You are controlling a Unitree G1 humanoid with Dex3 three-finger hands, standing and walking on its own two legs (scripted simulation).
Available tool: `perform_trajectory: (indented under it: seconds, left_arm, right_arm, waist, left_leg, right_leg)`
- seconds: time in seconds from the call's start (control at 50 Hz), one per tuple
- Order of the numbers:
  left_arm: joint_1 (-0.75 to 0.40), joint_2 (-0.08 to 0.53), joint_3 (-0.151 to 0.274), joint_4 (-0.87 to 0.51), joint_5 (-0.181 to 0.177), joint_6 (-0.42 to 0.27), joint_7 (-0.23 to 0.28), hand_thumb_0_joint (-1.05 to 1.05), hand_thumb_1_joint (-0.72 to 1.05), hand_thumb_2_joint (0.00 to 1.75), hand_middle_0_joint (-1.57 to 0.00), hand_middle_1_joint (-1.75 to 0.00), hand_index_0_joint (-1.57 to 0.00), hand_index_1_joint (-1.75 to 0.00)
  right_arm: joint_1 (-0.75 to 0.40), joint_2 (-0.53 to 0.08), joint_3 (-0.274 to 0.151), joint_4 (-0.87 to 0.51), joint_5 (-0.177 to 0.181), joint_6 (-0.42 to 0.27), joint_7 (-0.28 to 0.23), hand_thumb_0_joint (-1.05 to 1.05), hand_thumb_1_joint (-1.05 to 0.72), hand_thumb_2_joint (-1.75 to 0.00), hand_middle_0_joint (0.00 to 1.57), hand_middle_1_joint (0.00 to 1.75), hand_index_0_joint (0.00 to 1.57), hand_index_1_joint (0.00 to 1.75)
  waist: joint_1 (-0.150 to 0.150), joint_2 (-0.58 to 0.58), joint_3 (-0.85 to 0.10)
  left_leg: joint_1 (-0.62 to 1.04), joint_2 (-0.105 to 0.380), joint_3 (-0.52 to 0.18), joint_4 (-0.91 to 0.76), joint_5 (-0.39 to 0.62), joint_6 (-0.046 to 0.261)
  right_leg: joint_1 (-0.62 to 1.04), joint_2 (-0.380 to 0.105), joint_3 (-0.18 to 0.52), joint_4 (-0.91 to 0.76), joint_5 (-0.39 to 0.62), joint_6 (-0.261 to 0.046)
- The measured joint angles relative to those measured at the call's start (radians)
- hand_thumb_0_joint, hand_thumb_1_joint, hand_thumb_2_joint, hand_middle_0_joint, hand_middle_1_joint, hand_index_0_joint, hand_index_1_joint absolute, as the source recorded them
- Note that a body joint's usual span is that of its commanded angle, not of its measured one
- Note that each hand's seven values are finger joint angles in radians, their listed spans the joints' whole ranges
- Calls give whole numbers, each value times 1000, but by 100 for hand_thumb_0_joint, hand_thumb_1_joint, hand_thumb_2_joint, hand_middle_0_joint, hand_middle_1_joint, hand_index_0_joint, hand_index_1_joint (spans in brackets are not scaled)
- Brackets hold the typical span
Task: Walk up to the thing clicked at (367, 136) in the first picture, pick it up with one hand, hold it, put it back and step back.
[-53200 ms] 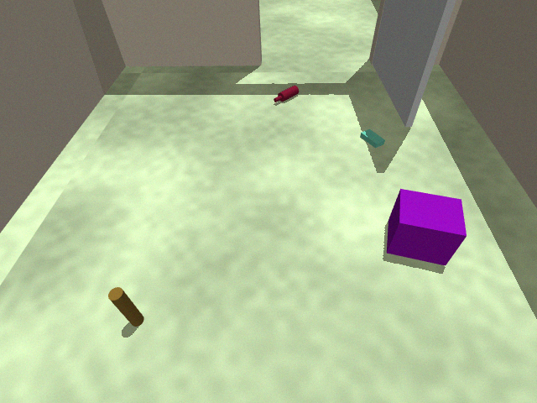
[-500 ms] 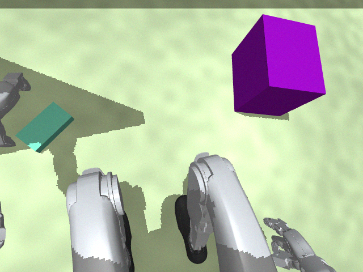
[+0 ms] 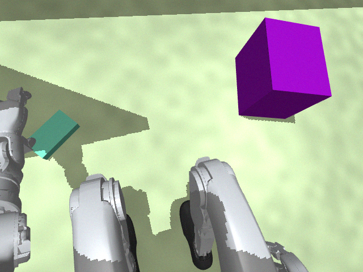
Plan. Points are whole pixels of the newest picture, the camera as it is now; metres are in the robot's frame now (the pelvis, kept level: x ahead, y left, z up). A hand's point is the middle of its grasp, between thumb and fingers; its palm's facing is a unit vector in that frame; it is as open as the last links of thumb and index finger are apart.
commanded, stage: home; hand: left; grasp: from above
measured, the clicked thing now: (53, 134) +0.48 +0.33 -0.33
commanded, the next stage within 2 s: none
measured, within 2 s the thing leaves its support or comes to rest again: neither
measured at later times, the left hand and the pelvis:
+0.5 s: hand out of the picture +0.27 +0.27 +0.08, palm faces -0.05 -0.86 -0.51, open 7.5 cm; pelvis +0.01 +0.00 +0.18, yaw +6 degrees
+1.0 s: hand out of the picture +0.23 +0.23 +0.29, palm faces +0.22 -0.95 -0.21, open 7.4 cm; pelvis +0.08 +0.01 +0.35, yaw +10 degrees
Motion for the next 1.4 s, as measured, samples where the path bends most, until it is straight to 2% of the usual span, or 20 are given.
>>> perform_trajectory:
  seconds: [0.08, 0.18, 0.28, 0.36, 0.54, 0.62, 0.7, 0.82, 0.92, 1.04, 1.14, 1.4]
  left_arm:
    - [114, -71, -30, -170, -150, 58, -98, 0, 18, 95, -26, -59, -24, -60]
    - [277, -139, -56, -379, -336, 121, -209, 0, 42, 98, -26, -52, -24, -53]
    - [424, -190, -67, -547, -495, 162, -277, 0, 66, 97, -25, -44, -23, -44]
    - [526, -233, -68, -654, -606, 194, -294, 0, 78, 95, -23, -38, -22, -38]
    - [723, -326, -74, -831, -839, 306, -278, 1, 87, 92, -22, -32, -21, -32]
    - [804, -360, -77, -887, -925, 361, -266, 1, 89, 91, -22, -31, -21, -31]
    - [877, -393, -74, -935, -993, 413, -254, 1, 89, 91, -21, -31, -20, -30]
    - [988, -434, -66, -1014, -1065, 474, -249, 1, 90, 90, -21, -30, -20, -30]
    - [1093, -459, -74, -1102, -1093, 512, -253, 1, 90, 90, -21, -30, -20, -30]
    - [1209, -475, -96, -1215, -1095, 541, -259, 1, 90, 90, -21, -30, -20, -30]
    - [1260, -480, -105, -1261, -1091, 558, -275, 1, 90, 90, -21, -30, -20, -30]
    - [1245, -478, -108, -1237, -1080, 565, -307, 1, 90, 90, -21, -30, -20, -30]
  right_arm:
    - [2, -2, -34, -9, 47, 18, -10, 1, -89, -89, 21, 30, 20, 30]
    - [-23, -18, -52, -42, 94, 42, -42, 1, -89, -89, 21, 30, 20, 30]
    - [-64, -31, -63, -86, 122, 43, -81, 1, -90, -89, 21, 30, 20, 30]
    - [-97, -32, -64, -115, 135, 30, -111, 1, -90, -89, 21, 30, 20, 30]
    - [-128, 3, -42, -156, 153, -4, -175, 1, -90, -89, 21, 30, 20, 30]
    - [-104, 22, -24, -163, 160, -19, -202, 1, -90, -89, 21, 30, 20, 30]
    - [-57, 32, -5, -164, 164, -33, -229, 1, -90, -89, 21, 30, 20, 30]
    - [27, 34, 11, -165, 163, -55, -273, 1, -90, -89, 21, 30, 20, 30]
    - [89, 30, 8, -177, 154, -70, -302, 2, -90, -89, 21, 30, 20, 30]
    - [134, 24, -2, -197, 144, -90, -325, 2, -90, -89, 21, 30, 20, 30]
    - [132, 23, -6, -209, 138, -108, -331, 2, -90, -89, 21, 30, 20, 30]
    - [92, 21, -1, -213, 126, -149, -327, 2, -90, -89, 21, 30, 20, 30]
  waist:
    - [41, 18, -55]
    - [84, 24, -95]
    - [114, 19, -106]
    - [129, 14, -111]
    - [137, 15, -113]
    - [131, 19, -113]
    - [124, 22, -112]
    - [110, 28, -103]
    - [103, 34, -97]
    - [108, 47, -103]
    - [119, 52, -107]
    - [145, 35, -82]
  left_leg:
    - [76, -4, 17, -80, -10, 3]
    - [203, -6, 34, -205, -7, 4]
    - [336, -13, 43, -328, 9, -1]
    - [438, -20, 47, -418, 23, -7]
    - [692, -29, 48, -628, 55, -16]
    - [826, -31, 46, -737, 70, -20]
    - [969, -32, 44, -854, 88, -22]
    - [1181, -33, 42, -1031, 120, -22]
    - [1348, -33, 48, -1169, 148, -21]
    - [1499, -35, 53, -1287, 174, -17]
    - [1569, -39, 56, -1334, 183, -17]
    - [1604, -48, 48, -1346, 190, -23]
  right_leg:
    - [73, 1, 20, -74, -13, 6]
    - [192, 3, 42, -193, -9, 12]
    - [321, 0, 56, -311, 6, 12]
    - [420, -4, 63, -395, 17, 10]
    - [671, -7, 71, -602, 47, 5]
    - [806, -7, 74, -714, 64, 4]
    - [951, -6, 76, -837, 85, 5]
    - [1167, -4, 79, -1024, 124, 6]
    - [1335, -3, 90, -1168, 158, 9]
    - [1488, -4, 98, -1294, 190, 13]
    - [1557, -8, 102, -1339, 198, 14]
    - [1590, -16, 93, -1338, 193, 9]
